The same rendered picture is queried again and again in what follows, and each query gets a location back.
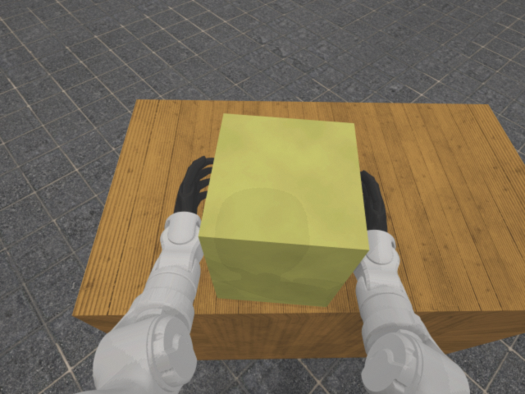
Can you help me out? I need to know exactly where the right robot hand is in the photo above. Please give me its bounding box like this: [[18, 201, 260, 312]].
[[360, 170, 387, 232]]

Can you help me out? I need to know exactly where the robot left upper arm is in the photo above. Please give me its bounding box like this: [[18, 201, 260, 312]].
[[75, 314, 197, 394]]

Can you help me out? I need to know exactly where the left robot forearm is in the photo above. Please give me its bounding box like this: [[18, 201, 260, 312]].
[[93, 212, 203, 387]]

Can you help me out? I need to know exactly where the carton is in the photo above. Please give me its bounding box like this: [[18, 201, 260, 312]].
[[199, 113, 369, 307]]

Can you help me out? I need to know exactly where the left robot hand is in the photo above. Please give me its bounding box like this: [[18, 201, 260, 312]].
[[174, 156, 214, 214]]

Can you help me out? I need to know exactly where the right robot forearm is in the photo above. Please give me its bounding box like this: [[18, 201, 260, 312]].
[[354, 230, 449, 359]]

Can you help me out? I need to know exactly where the pedestal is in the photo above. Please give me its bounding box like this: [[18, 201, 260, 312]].
[[72, 99, 525, 360]]

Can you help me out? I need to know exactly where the robot right upper arm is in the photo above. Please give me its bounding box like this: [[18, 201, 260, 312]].
[[361, 332, 470, 394]]

